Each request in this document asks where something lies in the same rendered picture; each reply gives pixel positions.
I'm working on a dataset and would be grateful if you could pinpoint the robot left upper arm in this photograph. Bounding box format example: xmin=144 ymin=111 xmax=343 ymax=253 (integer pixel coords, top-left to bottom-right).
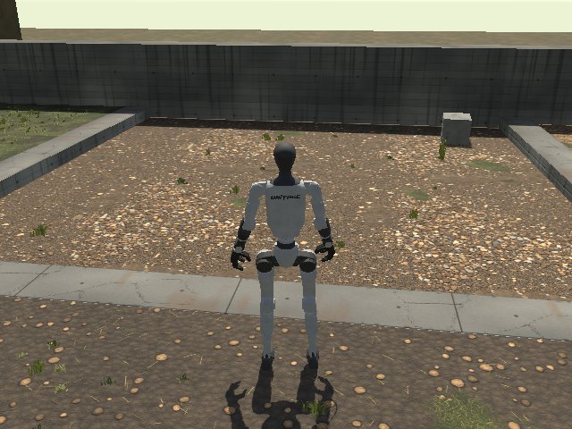
xmin=242 ymin=181 xmax=266 ymax=231

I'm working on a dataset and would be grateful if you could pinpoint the left robot forearm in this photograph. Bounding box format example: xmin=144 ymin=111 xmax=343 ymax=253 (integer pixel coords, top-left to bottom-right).
xmin=233 ymin=217 xmax=251 ymax=253

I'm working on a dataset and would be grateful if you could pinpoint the robot right upper arm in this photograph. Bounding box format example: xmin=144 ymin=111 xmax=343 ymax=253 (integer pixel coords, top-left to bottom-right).
xmin=304 ymin=181 xmax=328 ymax=230

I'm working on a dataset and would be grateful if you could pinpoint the robot thigh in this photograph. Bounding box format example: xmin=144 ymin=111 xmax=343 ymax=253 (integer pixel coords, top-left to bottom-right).
xmin=299 ymin=249 xmax=316 ymax=313
xmin=256 ymin=249 xmax=275 ymax=314

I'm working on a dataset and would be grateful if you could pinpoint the left robot hand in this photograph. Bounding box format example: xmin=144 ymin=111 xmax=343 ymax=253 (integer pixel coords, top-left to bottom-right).
xmin=231 ymin=249 xmax=251 ymax=271

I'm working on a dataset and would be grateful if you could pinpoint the right robot forearm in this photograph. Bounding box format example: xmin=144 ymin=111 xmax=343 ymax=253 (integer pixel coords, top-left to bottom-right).
xmin=318 ymin=216 xmax=333 ymax=248

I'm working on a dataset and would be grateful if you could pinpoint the right robot thigh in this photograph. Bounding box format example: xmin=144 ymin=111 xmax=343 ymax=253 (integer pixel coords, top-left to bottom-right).
xmin=299 ymin=249 xmax=316 ymax=313

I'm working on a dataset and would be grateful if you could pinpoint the right robot hand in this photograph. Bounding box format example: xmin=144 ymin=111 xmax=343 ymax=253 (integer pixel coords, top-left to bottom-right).
xmin=315 ymin=244 xmax=335 ymax=262

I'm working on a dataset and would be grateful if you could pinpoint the left robot thigh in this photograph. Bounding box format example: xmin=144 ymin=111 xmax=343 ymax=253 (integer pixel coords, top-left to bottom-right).
xmin=256 ymin=249 xmax=275 ymax=314

